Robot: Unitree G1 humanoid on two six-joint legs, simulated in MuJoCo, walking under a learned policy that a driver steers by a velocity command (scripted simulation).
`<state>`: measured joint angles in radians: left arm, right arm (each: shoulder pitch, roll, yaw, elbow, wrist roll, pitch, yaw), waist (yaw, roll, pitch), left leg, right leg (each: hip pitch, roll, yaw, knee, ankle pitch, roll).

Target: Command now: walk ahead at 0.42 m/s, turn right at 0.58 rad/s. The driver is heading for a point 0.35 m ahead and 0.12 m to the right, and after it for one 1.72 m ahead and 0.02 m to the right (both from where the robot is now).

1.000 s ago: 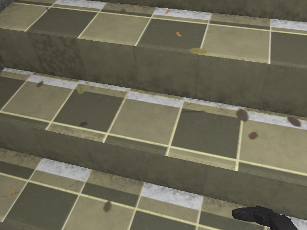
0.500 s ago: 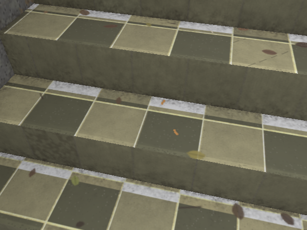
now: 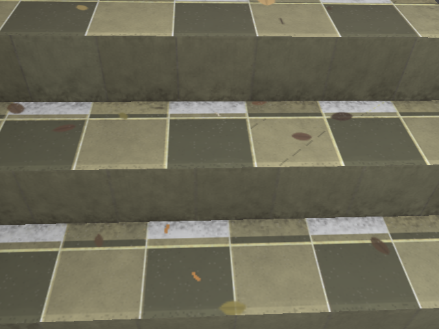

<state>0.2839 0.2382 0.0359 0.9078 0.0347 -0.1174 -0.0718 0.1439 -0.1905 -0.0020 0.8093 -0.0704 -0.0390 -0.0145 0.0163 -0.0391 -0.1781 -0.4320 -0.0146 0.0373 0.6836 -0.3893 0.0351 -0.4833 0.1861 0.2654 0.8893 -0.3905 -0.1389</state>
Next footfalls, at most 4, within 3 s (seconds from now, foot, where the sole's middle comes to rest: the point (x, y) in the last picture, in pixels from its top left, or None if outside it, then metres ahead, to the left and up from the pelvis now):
0.38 right None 0.32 -0.10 -0.56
0.92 left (177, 272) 0.55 0.13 -0.37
1.42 right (281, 273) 0.55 -0.11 -0.37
1.82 left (173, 275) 0.54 0.14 -0.37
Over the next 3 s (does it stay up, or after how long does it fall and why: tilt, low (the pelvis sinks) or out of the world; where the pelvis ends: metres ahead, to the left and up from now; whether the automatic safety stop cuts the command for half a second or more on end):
stays up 0.76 0.03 0.58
